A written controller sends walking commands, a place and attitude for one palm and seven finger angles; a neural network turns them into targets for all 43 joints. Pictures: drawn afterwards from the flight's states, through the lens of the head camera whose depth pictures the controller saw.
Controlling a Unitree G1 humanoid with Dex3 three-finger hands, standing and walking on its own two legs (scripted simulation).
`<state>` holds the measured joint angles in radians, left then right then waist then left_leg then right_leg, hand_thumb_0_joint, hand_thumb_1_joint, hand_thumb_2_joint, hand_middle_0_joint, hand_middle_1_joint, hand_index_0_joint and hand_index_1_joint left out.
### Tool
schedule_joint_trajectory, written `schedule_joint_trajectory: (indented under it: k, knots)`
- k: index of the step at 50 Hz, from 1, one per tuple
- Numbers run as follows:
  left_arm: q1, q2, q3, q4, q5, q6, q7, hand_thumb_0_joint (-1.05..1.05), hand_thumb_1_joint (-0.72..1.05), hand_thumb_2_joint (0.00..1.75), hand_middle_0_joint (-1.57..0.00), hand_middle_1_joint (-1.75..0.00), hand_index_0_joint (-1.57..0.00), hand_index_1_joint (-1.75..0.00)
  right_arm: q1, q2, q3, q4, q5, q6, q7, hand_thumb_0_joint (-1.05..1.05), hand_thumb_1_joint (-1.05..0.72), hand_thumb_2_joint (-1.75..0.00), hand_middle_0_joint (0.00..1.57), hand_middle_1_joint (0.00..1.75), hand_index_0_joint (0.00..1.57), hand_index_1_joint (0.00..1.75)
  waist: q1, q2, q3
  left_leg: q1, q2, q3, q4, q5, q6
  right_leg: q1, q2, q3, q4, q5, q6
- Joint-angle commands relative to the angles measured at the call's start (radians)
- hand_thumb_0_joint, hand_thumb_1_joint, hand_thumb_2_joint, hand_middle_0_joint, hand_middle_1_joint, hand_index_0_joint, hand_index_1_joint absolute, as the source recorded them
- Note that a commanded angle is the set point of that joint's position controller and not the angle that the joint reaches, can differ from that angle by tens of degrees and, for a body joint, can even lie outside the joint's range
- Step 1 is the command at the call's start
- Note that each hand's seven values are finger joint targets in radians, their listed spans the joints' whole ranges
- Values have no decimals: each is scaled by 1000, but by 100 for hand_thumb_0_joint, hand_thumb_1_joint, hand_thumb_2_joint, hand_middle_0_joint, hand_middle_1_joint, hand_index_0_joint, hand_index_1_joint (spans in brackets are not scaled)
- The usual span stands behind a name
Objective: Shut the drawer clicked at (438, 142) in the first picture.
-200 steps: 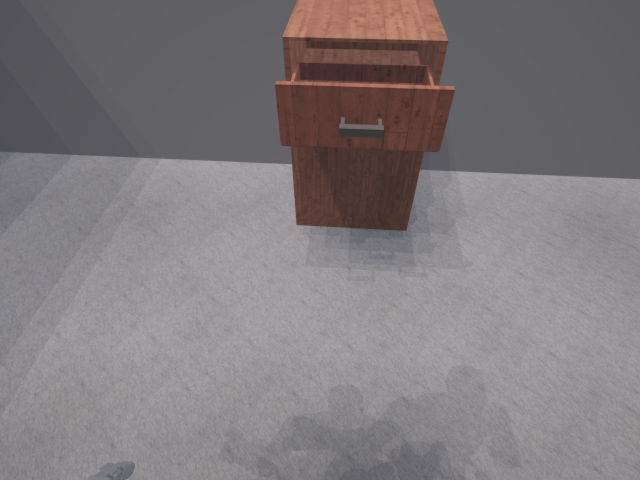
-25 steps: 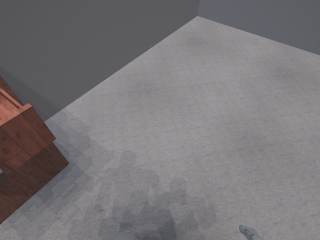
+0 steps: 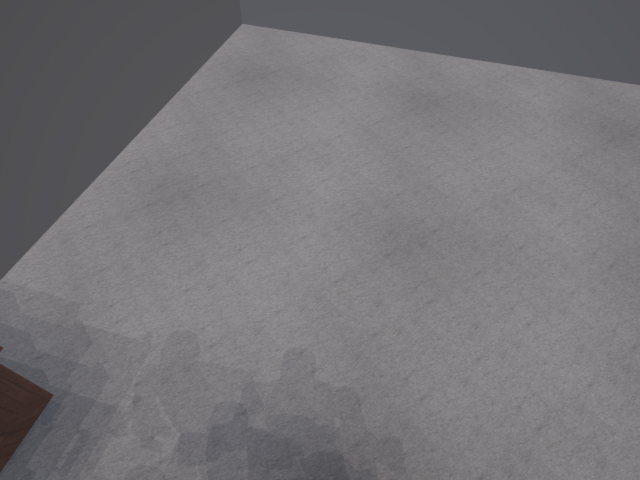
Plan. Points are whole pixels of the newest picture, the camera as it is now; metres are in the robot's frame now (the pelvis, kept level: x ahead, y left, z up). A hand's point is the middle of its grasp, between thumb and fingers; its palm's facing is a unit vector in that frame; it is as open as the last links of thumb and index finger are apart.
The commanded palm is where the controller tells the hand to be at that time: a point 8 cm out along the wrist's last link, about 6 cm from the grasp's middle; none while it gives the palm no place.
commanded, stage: walk to a spot facing it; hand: left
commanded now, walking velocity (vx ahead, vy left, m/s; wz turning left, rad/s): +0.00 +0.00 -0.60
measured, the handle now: out of the picture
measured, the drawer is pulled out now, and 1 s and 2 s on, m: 0.30 0.30 0.30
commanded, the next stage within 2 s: turn to face it in 1.02 s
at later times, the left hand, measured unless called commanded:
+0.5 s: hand out of the picture +0.09 +0.16 -0.17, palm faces -0.12 -0.98 -0.18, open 7.3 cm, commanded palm none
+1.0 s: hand (238, 363) +0.31 +0.16 -0.17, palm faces -0.45 -0.88 -0.17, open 7.3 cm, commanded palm none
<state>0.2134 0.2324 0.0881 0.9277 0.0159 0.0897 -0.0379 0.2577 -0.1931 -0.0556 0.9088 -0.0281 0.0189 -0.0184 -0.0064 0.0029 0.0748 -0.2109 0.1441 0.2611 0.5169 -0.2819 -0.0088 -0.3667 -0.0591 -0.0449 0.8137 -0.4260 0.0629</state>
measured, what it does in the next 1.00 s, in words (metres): walks ahead, turning right: right foot, then left foot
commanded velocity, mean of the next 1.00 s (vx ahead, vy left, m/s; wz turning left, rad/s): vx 0.13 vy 0.00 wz -0.51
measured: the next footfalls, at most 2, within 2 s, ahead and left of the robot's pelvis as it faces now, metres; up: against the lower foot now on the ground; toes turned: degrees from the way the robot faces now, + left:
right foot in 0.06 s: +0.03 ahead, -0.14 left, +0.00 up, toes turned -7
left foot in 0.58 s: +0.20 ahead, +0.07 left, +0.00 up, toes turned -11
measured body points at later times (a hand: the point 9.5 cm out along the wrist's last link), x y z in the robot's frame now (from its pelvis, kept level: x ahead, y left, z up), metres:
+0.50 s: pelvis +0.05 -0.02 +0.00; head +0.06 -0.01 +0.45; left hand +0.10 +0.21 -0.15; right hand +0.11 -0.29 -0.13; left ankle +0.13 +0.09 -0.70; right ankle -0.01 -0.13 -0.74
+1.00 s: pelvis +0.15 +0.02 +0.00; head +0.18 +0.04 +0.45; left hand +0.34 +0.20 -0.16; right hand +0.02 -0.18 -0.13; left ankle +0.16 +0.08 -0.74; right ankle +0.09 -0.12 -0.66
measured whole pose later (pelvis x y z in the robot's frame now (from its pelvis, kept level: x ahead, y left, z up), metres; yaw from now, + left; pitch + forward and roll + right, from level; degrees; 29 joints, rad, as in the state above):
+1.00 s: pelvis +0.15 +0.02 +0.00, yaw -31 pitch -1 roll -2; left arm 0.19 0.23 0.10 0.96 0.03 0.08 -0.02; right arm 0.35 -0.15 -0.04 1.00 -0.02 -0.02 -0.04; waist -0.01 -0.04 0.06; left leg -0.12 0.08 0.34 0.44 -0.30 0.06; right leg -0.54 -0.06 -0.03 1.08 -0.27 0.07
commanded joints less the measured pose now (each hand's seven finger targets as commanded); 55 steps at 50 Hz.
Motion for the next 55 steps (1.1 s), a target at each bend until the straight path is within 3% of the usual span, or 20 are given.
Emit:
schedule_joint_trajectory:
  k: [1, 2, 3, 4, 5, 6, 10, 20, 24, 27, 28, 29, 30, 31, 33, 35, 37, 41, 46, 55]
  knots:
    - [20, 60, 11, -85, 1, -60, 11, 0, 90, 90, -20, -30, -20, -30, 21, -220, -64, -50, 3, -19, -1, 0, -90, -90, 20, 30, 20, 30, 13, 163, -140, 59, 208, -101, 19, 331, 62, 140, 39, -69, -316, 165, -31]
    - [74, 122, 21, -67, 6, -75, 18, 0, 90, 90, -20, -30, -20, -30, 39, -190, -59, -52, 11, -17, 4, 0, -90, -90, 20, 30, 20, 30, 39, 33, -181, -43, 168, -56, 179, 224, -4, 306, -33, 20, -447, 304, -59]
    - [117, 242, 44, -52, 16, -88, 33, 0, 90, 90, -20, -30, -20, -30, 21, -98, -34, -91, 13, -15, 10, 0, -90, -90, 20, 30, 20, 30, 65, -321, -175, -352, 33, -20, 396, -288, -66, 463, -283, 360, -505, 546, -156]
    - [174, 272, 52, -45, -4, -80, 45, 0, 90, 90, -20, -30, -20, -30, -56, -114, -24, -123, 7, -6, 2, 0, -90, -90, 20, 30, 20, 30, 107, -313, -187, -428, -17, -154, 558, -379, -67, 424, -362, 453, -483, 689, -245]
    - [167, 244, 49, -50, -5, -75, 51, 0, 90, 90, -20, -30, -20, -30, -75, -119, -28, -129, 7, -2, 2, 0, -90, -90, 20, 30, 20, 30, 98, -199, -162, -458, 9, -216, 613, -312, -56, 409, -339, 381, -486, 556, -268]
    - [129, 216, 50, -48, -4, -81, 55, 0, 90, 90, -20, -30, -20, -30, -106, -122, -27, -120, 6, -2, 5, 0, -90, -90, 20, 30, 20, 30, 91, -278, -139, -492, 14, -228, 631, -264, -57, 394, -270, 387, -503, 462, -250]
    - [46, 146, 23, -65, -4, -108, 47, 0, 90, 90, -20, -30, -20, -30, -68, -130, -40, -69, -5, -8, 26, 0, -90, -90, 20, 30, 20, 30, 28, -128, -63, -412, 2, -217, 598, -50, -84, 265, -169, 272, -544, 333, -217]
    - [144, 143, 15, -25, 9, -135, 46, 0, 90, 90, -20, -30, -20, -30, -172, -104, -32, -102, 0, -34, 35, 0, -90, -90, 20, 30, 20, 30, 56, -139, 8, -406, -40, -224, 373, -28, -77, 258, -175, 388, -603, 163, -262]
    - [135, 146, 17, -19, 11, -131, 47, 0, 90, 90, -20, -30, -20, -30, -176, -86, -23, -109, 8, -52, 31, 0, -90, -90, 20, 30, 20, 30, 52, -162, 2, -243, -88, -210, 199, -60, -54, 200, -157, 393, -552, 258, -251]
    - [84, 125, 21, -21, 4, -124, 47, 0, 90, 90, -20, -30, -20, -30, 4, -107, -25, -49, 11, -74, 10, 0, -90, -90, 20, 30, 20, 30, -30, -99, -58, 100, -107, -200, -66, 68, -44, 65, -58, 326, -373, 272, -181]
    - [102, 73, 13, -28, -6, -120, 40, 0, 90, 90, -20, -30, -20, -30, 112, -188, -41, -17, 3, -83, -4, 0, -90, -90, 20, 30, 20, 30, -66, 80, -133, 298, 38, -347, -142, -3, -15, -67, 38, 252, -150, 163, -138]
    - [125, 23, 3, -43, -12, -119, 30, 0, 90, 90, -20, -30, -20, -30, 206, -291, -60, -7, -6, -84, -6, 0, -90, -90, 20, 30, 20, 30, -86, 361, -188, 383, 337, -683, -254, -31, 72, -265, 138, 84, 164, -170, -70]
    - [91, 63, 7, -56, 3, -116, 31, 0, 90, 90, -20, -30, -20, -30, 186, -280, -52, -22, 3, -65, -4, 0, -90, -90, 20, 30, 20, 30, -85, 242, -122, 265, 382, -721, -286, -127, 127, -282, 63, 115, 296, -158, -72]
    - [89, 70, 18, -42, 11, -112, 26, 0, 90, 90, -20, -30, -20, -30, 109, -212, -35, -40, -4, -67, -5, 0, -90, -90, 20, 30, 20, 30, -49, 175, -57, 149, 332, -635, -318, -142, 130, -285, 30, 112, 357, -96, -64]
    - [85, 58, 24, -5, 16, -98, 11, 0, 90, 90, -20, -30, -20, -30, 24, -129, -8, -50, 2, -77, -12, 0, -90, -90, 20, 30, 20, 30, -5, 123, 18, 22, 241, -441, -318, 45, 80, -243, -5, 94, 410, 44, -52]
    - [140, 27, 21, 17, 10, -78, 7, 0, 90, 90, -20, -30, -20, -30, 4, -104, 2, -37, 11, -83, -21, 0, -90, -90, 20, 30, 20, 30, 31, 147, -23, 36, 184, -275, -278, 319, 37, -201, -4, 74, 428, 131, -31]
    - [160, 18, 21, 24, 8, -60, 14, 0, 90, 90, -20, -30, -20, -30, 36, -96, 1, -24, 14, -83, -25, 0, -90, -90, 20, 30, 20, 30, 37, 141, -63, 62, 174, -199, -247, 475, 45, -198, 5, 71, 450, 154, -16]
    - [111, -2, 23, 6, 13, -40, 20, 0, 90, 90, -20, -30, -20, -30, 86, -81, -7, 0, 13, -77, -30, 0, -90, -90, 20, 30, 20, 30, 29, 114, -51, 104, 177, -142, -218, 597, 47, -251, 4, 54, 432, 188, 1]
    - [6, 0, 16, -31, 11, -29, 18, 0, 90, 90, -20, -30, -20, -30, 132, -95, -12, 29, 9, -65, -30, 0, -90, -90, 20, 30, 20, 30, 3, 129, -34, 178, 209, -122, -204, 591, 99, -289, -15, 26, 326, 166, 12]
    - [-152, 1, -2, -100, 10, -45, 19, 0, 90, 90, -20, -30, -20, -30, 166, -135, -38, 59, -4, -38, -14, 0, -90, -90, 20, 30, 20, 30, -51, 152, -26, 184, 273, -43, -117, 571, 123, -128, -9, -65, -18, 33, -33]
